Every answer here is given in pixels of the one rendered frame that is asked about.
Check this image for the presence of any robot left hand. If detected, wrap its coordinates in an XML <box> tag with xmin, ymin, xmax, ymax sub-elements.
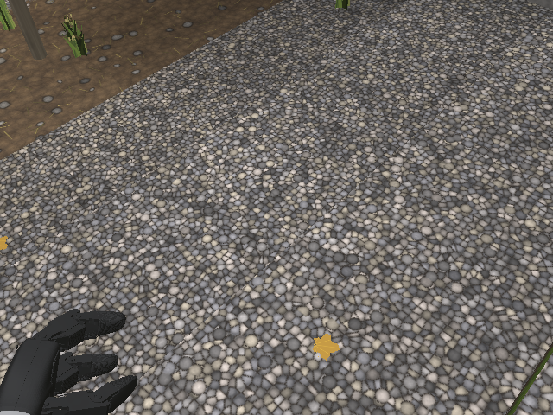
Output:
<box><xmin>0</xmin><ymin>309</ymin><xmax>137</xmax><ymax>415</ymax></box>

